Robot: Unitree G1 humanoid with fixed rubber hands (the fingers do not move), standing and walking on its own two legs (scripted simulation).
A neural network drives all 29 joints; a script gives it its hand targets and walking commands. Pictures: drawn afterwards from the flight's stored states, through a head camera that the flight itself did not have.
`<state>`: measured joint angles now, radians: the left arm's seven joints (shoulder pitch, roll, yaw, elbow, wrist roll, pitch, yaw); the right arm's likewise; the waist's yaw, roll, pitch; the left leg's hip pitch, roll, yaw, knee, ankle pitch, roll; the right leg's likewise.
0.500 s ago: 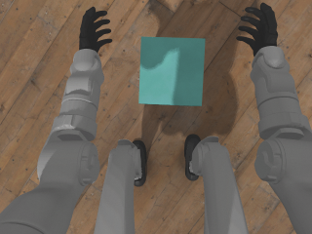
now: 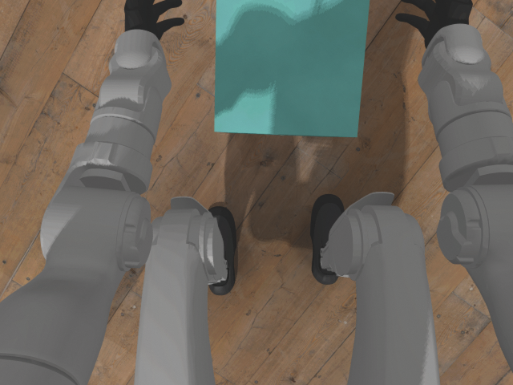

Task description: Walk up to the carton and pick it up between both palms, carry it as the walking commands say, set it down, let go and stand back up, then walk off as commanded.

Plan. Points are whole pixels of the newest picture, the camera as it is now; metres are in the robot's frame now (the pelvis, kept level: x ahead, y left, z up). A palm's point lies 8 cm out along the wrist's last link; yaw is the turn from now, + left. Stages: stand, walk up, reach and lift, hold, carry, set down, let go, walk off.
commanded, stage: reach and lift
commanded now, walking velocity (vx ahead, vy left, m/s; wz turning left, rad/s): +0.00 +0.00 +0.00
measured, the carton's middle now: (284, 73) +0.50 -0.03 -0.31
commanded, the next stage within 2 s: none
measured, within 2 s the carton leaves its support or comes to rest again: leaves its support in 1.72 s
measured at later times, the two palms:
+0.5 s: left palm (168, 49) +0.53 +0.15 -0.24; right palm (412, 46) +0.52 -0.22 -0.24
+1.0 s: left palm (186, 50) +0.53 +0.12 -0.24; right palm (392, 46) +0.52 -0.19 -0.24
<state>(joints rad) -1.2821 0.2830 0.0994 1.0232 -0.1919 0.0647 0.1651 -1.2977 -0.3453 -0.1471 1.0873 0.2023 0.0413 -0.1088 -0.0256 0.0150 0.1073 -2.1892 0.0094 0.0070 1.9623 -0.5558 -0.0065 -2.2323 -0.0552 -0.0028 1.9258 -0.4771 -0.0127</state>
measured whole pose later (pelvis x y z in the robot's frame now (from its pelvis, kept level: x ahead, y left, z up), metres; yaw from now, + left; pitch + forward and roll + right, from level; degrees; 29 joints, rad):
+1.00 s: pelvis -0.01 +0.00 -0.06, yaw +0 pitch +38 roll +1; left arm -1.45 0.28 0.01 1.15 -0.26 0.01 0.17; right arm -1.47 -0.34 -0.01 1.21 0.28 -0.01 -0.13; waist -0.03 0.02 0.35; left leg -2.25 0.01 0.01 2.16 -0.57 -0.01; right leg -2.30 -0.05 0.01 2.12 -0.48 -0.01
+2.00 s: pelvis +0.00 +0.00 -0.07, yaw +0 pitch +40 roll +2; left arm -1.31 0.14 0.28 0.92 -0.01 0.20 0.14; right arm -1.36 -0.22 -0.29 0.98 0.00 0.19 -0.11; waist -0.04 0.02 0.18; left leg -2.29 -0.06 -0.01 2.20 -0.61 -0.04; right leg -2.35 0.00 0.04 2.17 -0.51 0.02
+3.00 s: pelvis +0.00 +0.00 +0.03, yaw +0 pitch +46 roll +2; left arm -1.12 -0.03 0.49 0.68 0.21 0.36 0.07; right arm -1.14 -0.04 -0.49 0.72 -0.24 0.35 -0.05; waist -0.02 0.02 -0.12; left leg -2.12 -0.06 -0.03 1.87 -0.55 -0.04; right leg -2.18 0.01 0.05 1.84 -0.46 0.02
